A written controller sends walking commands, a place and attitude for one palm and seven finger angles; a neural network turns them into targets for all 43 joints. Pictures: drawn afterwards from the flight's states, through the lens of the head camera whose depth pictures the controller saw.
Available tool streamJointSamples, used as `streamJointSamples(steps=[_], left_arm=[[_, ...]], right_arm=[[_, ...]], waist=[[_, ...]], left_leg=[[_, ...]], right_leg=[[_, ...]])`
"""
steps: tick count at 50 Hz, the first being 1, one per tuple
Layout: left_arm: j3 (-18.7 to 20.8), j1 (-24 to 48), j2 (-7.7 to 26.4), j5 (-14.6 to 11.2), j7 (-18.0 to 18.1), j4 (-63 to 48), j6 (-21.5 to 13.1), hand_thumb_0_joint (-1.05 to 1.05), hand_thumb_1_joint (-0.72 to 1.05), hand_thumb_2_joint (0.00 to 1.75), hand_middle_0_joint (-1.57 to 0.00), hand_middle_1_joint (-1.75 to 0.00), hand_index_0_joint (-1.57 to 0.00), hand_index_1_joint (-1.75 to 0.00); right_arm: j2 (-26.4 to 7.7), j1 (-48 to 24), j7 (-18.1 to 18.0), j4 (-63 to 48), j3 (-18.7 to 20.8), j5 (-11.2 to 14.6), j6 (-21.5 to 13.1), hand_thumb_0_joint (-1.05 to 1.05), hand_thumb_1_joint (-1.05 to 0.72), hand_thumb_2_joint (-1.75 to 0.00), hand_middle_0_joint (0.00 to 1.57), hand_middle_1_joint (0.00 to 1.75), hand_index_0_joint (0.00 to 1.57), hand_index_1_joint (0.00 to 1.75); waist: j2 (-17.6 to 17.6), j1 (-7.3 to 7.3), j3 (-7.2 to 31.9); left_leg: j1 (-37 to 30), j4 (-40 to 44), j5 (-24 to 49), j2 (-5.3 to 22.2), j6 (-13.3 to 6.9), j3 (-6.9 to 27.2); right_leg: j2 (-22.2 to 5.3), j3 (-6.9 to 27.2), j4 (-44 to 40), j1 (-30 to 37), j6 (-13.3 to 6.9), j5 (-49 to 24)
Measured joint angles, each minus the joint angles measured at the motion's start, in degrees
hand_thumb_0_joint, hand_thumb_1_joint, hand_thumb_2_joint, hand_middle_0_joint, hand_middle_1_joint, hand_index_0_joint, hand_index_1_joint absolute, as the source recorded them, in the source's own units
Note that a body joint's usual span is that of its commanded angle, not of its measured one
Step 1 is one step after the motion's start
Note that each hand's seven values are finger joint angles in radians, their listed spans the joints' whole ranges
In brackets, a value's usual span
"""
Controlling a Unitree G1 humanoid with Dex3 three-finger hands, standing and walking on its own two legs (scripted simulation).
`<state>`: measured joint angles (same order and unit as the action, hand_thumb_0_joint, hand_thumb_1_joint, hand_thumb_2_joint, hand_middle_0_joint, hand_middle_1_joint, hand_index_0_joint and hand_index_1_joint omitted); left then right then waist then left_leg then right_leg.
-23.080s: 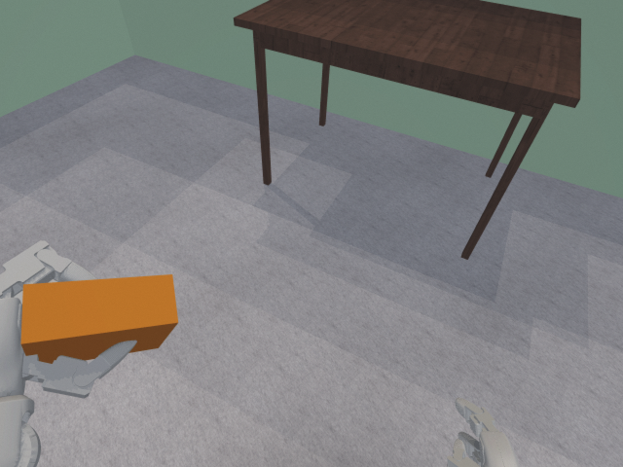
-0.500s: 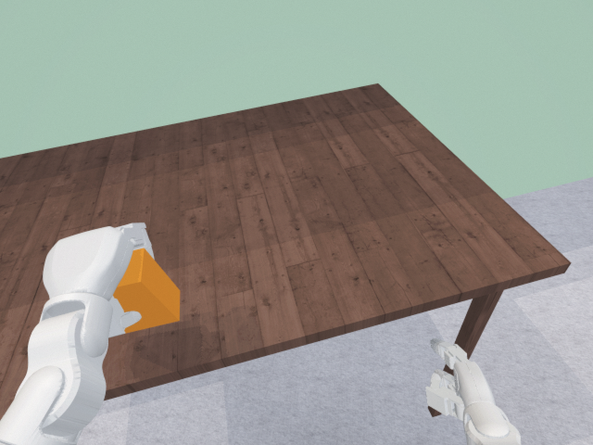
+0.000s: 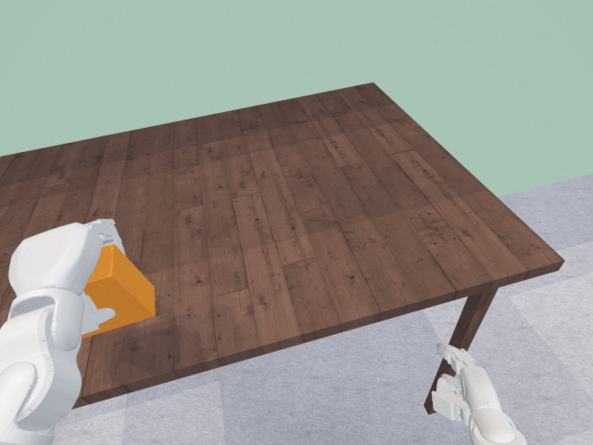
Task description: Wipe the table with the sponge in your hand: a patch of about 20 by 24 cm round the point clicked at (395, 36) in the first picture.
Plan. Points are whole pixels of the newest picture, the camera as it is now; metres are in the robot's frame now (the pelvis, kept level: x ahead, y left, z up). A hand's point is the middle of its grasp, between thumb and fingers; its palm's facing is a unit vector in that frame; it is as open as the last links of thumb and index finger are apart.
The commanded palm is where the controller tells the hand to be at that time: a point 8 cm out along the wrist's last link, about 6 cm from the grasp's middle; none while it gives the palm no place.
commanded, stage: move the sponge above the wiping area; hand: left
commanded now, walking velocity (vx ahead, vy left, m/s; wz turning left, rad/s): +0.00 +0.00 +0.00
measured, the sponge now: (103, 300) +0.23 +0.31 +0.10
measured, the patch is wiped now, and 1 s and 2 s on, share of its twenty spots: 0.00 0.00 0.00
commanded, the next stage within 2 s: lower the sponge onto the table in 1.64 s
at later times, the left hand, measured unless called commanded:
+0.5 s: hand (98, 286) +0.23 +0.29 +0.14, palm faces +0.12 -0.13 -0.98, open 9.0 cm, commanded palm +0.19 +0.28 +0.21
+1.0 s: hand (119, 293) +0.23 +0.27 +0.13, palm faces +0.05 -0.13 -0.99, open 9.0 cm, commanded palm +0.20 +0.28 +0.21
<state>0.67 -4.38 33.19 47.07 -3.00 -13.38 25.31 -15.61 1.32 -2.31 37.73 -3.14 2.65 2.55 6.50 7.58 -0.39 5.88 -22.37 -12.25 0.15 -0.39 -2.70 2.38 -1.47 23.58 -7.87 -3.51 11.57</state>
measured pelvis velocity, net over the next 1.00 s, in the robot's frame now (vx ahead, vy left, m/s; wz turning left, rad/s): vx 0.00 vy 0.01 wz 0.01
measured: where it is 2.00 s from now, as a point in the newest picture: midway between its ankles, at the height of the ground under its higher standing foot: outside the picture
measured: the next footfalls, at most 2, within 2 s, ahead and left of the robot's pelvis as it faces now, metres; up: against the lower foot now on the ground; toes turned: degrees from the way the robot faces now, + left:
none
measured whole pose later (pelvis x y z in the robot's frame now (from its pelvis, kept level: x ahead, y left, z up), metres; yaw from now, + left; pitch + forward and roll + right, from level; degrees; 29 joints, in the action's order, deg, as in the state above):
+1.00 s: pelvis +0.00 +0.01 +0.00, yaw +0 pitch -4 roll +1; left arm -5.5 -6.9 29.7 48.5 -5.7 -18.5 26.7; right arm -15.9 0.7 -1.6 36.0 -3.5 2.5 3.3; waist 7.2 7.6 -0.2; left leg 6.2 -21.7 -12.1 -1.0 -1.4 -2.6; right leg 1.4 -1.3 23.5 -8.3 -2.6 11.8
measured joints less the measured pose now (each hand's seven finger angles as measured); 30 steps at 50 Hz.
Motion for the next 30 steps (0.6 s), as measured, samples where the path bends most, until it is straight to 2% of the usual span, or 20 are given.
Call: streamJointSamples(steps=[4,8,11,14,16,19,24,27,30], left_arm=[[-0.93,-2.56,-1.47,-0.46,-2.09,-2.21,1.77,-0.01,-0.42,1.09,-0.83,-1.43,-0.84,-1.43],[-4.06,-5.09,-2.25,0.16,-3.22,-4.78,-0.64,-0.01,-0.42,1.09,-0.83,-1.43,-0.84,-1.43],[-5.49,-4.84,-1.78,1.29,-1.81,-5.01,-3.66,-0.01,-0.43,1.09,-0.84,-1.43,-0.85,-1.42],[-5.16,-2.56,-0.96,1.96,0.35,-3.74,-4.55,-0.01,-0.43,1.09,-0.84,-1.42,-0.85,-1.42],[-4.15,-0.59,-0.89,1.77,1.51,-2.38,-3.83,-0.01,-0.43,1.09,-0.84,-1.42,-0.85,-1.42],[-2.25,1.21,-1.20,0.81,1.90,-1.39,-0.94,-0.01,-0.43,1.09,-0.84,-1.43,-0.85,-1.42],[-2.24,0.37,-2.80,-0.17,-0.64,-2.41,2.86,-0.01,-0.42,1.09,-0.83,-1.43,-0.84,-1.43],[-4.29,-1.69,-3.44,0.13,-2.30,-3.74,2.77,-0.01,-0.42,1.09,-0.83,-1.43,-0.84,-1.43],[-6.47,-2.36,-2.95,1.64,-2.61,-3.83,1.25,-0.01,-0.42,1.09,-0.83,-1.43,-0.84,-1.43]], right_arm=[[-1.02,-0.06,0.17,-0.65,0.33,0.23,0.00,0.01,-0.90,-0.90,0.20,0.30,0.20,0.30],[-1.22,0.13,-0.32,-1.17,0.52,-0.25,-0.37,0.01,-0.90,-0.90,0.20,0.30,0.20,0.30],[-0.53,0.53,-0.73,-1.09,0.54,-0.71,-0.76,0.01,-0.90,-0.90,0.20,0.30,0.20,0.30],[0.44,0.43,-0.77,-0.54,0.22,-0.62,-0.89,0.01,-0.90,-0.90,0.20,0.30,0.20,0.30],[1.00,0.23,-0.48,-0.20,0.02,-0.47,-0.72,0.01,-0.90,-0.90,0.20,0.30,0.20,0.30],[1.35,-0.57,0.03,0.12,-0.47,-0.07,-0.35,0.01,-0.90,-0.90,0.20,0.30,0.20,0.30],[0.66,-1.10,0.55,-0.71,-0.87,0.33,0.34,0.01,-0.90,-0.90,0.21,0.30,0.21,0.30],[0.09,-0.89,0.48,-1.34,-0.88,0.23,0.60,0.01,-0.90,-0.90,0.21,0.30,0.21,0.31],[-0.16,-0.47,0.12,-1.52,-0.72,-0.27,0.63,0.01,-0.90,-0.90,0.21,0.30,0.21,0.31]], waist=[[0.79,-0.24,0.08],[0.85,0.20,-0.28],[0.36,0.88,-0.43],[-0.22,1.52,-0.56],[-0.43,1.50,-0.46],[-0.30,1.13,-0.25],[0.47,0.16,0.24],[0.60,-0.06,0.06],[0.25,0.32,-0.28]], left_leg=[[0.56,-0.37,-0.09,-0.42,-0.40,0.13],[0.60,-0.59,-0.16,-0.78,-0.71,0.28],[0.23,-0.55,-0.20,-0.76,-0.69,0.44],[-0.31,-0.21,-0.10,-0.56,-0.55,0.34],[-0.52,0.15,0.10,-0.51,-0.47,0.40],[-0.63,0.59,0.37,-0.52,-0.48,0.17],[0.03,0.87,0.69,-0.91,-0.83,0.20],[0.30,0.74,0.67,-1.14,-1.03,0.20],[0.43,0.35,0.45,-1.13,-1.06,0.15]], right_leg=[[-0.43,-0.11,0.46,-0.50,0.38,0.22],[-0.79,-0.24,0.81,-0.52,0.65,0.46],[-0.76,-0.37,0.52,0.02,0.61,0.41],[-0.54,-0.24,-0.05,0.59,0.43,0.10],[-0.48,-0.28,-0.52,0.86,0.40,-0.15],[-0.47,-0.04,-0.85,0.84,0.45,-0.46],[-0.86,-0.05,-0.86,0.12,0.85,-0.59],[-1.08,-0.04,-0.50,-0.25,1.03,-0.43],[-1.08,0.02,-0.07,-0.39,0.99,-0.19]])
